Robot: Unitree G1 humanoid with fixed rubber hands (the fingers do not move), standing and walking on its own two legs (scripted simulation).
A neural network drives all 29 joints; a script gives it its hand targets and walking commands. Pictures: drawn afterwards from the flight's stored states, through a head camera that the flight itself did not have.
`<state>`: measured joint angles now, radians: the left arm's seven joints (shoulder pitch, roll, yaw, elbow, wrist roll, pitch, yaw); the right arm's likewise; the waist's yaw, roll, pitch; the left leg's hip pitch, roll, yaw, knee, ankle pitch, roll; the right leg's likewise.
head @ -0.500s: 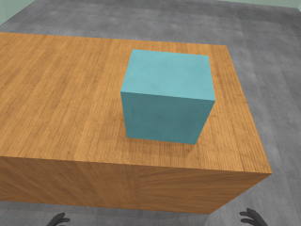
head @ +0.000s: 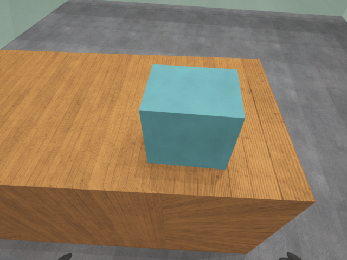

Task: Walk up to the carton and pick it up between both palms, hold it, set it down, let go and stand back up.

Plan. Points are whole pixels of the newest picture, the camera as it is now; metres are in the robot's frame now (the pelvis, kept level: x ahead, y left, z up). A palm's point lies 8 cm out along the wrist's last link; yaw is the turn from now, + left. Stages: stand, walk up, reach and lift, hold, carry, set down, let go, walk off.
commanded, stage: stand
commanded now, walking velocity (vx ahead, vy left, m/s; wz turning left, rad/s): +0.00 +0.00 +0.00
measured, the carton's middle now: (190, 118) +0.49 -0.01 +0.03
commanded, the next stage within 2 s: none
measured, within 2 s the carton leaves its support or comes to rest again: neither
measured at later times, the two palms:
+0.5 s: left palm out of the picture +0.06 +0.30 -0.11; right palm out of the picture +0.09 -0.28 -0.10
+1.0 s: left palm out of the picture +0.05 +0.30 -0.11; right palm out of the picture +0.08 -0.29 -0.10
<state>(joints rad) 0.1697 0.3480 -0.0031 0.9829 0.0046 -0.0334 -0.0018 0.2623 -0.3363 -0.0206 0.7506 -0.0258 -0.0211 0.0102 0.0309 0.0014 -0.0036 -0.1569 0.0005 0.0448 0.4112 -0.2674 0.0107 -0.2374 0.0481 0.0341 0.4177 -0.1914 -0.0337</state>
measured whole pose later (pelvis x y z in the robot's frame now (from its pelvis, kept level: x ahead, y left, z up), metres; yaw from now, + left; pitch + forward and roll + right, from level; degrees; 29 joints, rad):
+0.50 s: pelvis +0.00 +0.00 +0.00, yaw +0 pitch -1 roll +0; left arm 0.17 0.35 0.00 1.04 0.00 -0.03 0.00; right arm 0.26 -0.34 -0.02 0.80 -0.03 -0.02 0.00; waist 0.03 0.00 0.00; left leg -0.14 0.00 0.04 0.41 -0.27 0.01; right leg -0.22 0.05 0.03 0.42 -0.19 -0.03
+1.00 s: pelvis -0.01 +0.00 +0.00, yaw +0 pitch -2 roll +0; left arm 0.16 0.35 0.00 1.07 0.00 -0.03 0.00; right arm 0.26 -0.34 -0.02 0.84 -0.03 -0.02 0.00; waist 0.03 0.01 0.00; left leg -0.13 0.00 0.04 0.41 -0.26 0.01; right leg -0.21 0.05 0.03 0.42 -0.18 -0.03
